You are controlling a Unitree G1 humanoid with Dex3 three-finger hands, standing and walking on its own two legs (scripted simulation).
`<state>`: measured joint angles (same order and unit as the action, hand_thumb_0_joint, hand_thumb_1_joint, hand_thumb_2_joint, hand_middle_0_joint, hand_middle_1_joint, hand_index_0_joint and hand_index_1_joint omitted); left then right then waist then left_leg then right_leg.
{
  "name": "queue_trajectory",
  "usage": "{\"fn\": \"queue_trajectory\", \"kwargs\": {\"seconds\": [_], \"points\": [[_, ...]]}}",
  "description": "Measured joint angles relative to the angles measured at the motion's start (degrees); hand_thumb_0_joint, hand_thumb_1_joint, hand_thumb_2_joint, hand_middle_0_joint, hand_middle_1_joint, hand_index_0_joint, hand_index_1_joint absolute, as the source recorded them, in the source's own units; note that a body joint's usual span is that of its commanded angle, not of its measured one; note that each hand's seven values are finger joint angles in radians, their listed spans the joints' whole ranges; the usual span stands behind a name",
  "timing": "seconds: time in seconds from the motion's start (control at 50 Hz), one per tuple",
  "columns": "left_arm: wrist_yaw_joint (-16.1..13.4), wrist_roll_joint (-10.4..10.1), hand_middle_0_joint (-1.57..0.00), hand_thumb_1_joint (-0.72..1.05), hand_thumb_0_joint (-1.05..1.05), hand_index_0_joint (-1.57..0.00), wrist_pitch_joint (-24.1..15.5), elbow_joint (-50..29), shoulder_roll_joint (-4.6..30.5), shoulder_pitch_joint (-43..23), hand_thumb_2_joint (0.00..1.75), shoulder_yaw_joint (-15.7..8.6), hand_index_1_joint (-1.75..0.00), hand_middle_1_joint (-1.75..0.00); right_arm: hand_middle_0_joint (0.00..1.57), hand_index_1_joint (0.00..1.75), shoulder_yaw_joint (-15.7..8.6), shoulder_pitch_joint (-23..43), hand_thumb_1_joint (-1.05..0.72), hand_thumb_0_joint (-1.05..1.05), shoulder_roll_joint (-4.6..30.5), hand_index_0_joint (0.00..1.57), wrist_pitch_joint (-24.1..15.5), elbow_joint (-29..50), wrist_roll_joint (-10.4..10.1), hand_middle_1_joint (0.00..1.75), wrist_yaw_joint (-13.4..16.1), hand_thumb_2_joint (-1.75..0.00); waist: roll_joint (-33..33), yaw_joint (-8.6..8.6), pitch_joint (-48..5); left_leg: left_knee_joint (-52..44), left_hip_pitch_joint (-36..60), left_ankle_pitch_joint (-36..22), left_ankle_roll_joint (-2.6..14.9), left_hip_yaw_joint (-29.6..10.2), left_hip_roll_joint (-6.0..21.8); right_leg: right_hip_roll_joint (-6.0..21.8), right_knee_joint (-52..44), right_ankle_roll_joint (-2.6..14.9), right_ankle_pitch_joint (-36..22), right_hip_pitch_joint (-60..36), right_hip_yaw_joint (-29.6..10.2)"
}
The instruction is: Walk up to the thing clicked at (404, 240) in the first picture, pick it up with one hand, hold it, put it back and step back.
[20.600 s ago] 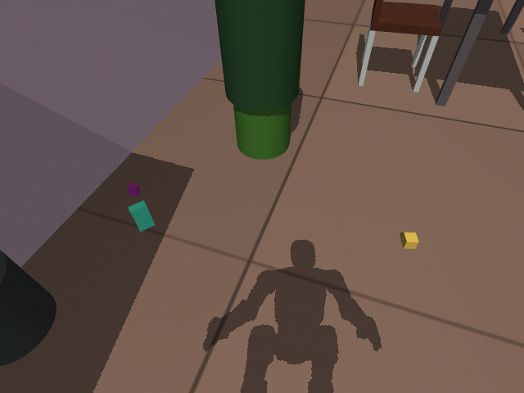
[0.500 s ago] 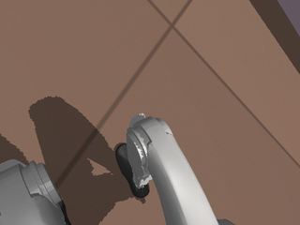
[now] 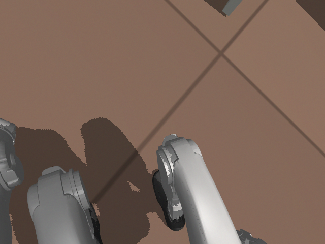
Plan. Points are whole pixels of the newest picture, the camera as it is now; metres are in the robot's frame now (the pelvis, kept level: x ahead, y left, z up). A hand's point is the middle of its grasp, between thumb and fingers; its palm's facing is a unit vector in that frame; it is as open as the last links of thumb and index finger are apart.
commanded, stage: lift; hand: left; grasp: from above
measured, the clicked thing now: out of the picture +0.44 +0.34 -0.22
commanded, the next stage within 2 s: hold in 1.80 s
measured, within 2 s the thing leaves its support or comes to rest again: neither
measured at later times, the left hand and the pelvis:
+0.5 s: hand out of the picture +0.42 +0.33 -0.09, palm faces -0.19 -0.39 -0.90, open 7.7 cm; pelvis +0.01 -0.01 +0.04, yaw +4 degrees
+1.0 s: hand out of the picture +0.36 +0.29 +0.11, palm faces -0.22 -0.39 -0.89, open 7.6 cm; pelvis +0.02 -0.01 +0.21, yaw +7 degrees
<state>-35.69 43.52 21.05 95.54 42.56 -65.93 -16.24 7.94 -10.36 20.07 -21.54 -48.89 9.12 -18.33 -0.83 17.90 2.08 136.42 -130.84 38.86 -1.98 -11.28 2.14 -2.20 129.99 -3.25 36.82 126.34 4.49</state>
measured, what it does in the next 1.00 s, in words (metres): rises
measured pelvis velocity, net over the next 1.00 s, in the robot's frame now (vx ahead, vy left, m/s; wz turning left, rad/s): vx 0.02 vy -0.01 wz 0.12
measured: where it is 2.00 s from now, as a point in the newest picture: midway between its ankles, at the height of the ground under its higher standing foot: (134, 227)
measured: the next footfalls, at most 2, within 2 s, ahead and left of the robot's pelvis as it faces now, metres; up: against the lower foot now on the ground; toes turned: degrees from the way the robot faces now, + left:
none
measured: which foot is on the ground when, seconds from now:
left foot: down 0.00-1.00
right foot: down 0.00-1.00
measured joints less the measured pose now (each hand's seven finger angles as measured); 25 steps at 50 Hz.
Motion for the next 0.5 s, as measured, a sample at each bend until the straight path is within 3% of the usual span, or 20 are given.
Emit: {"fn": "queue_trajectory", "kwargs": {"seconds": [0.14, 0.26, 0.5], "points": [[-0.4, -0.7, -0.96, 0.25, 0.01, -1.01, 1.1, -0.3, -0.8, -1.4, 0.21, -2.8, -0.22, -0.21, 0.19, 0.30, -1.3, 0.2, -0.91, 0.00, -0.5, 0.19, 0.6, -0.9, 0.6, 0.30, 0.1, -0.90, 0.9, -0.29, -0.9, -1.0, 0.3, 0.3, -0.48, 0.6, 0.1, 0.2, -0.1, 0.42, 0.4, 0.5, -0.5], [2.8, -1.8, -0.97, 0.24, 0.01, -1.02, 2.6, -4.9, -3.6, 0.1, 0.21, -2.8, -0.21, -0.21, 0.19, 0.30, -3.7, -0.1, -0.91, 0.00, -1.1, 0.19, 2.4, -1.7, -0.3, 0.30, 0.2, -0.90, 2.3, -1.82, -2.9, -2.2, 0.7, 0.5, -0.42, 1.6, 0.2, 0.3, -0.7, 0.54, 0.8, 0.5, -1.2], [9.1, -2.5, -0.98, 0.25, 0.00, -1.04, 5.1, -14.8, -11.3, 9.1, 0.20, 2.9, -0.16, -0.16, 0.19, 0.30, -7.8, 0.5, -0.92, 0.00, -2.8, 0.19, 6.2, -2.3, -4.0, 0.30, 3.2, -0.90, 4.5, -6.49, -10.0, -8.7, 5.7, 0.0, 0.02, 4.5, 0.4, 1.0, -5.4, 0.85, 1.1, -3.7, -3.2]]}}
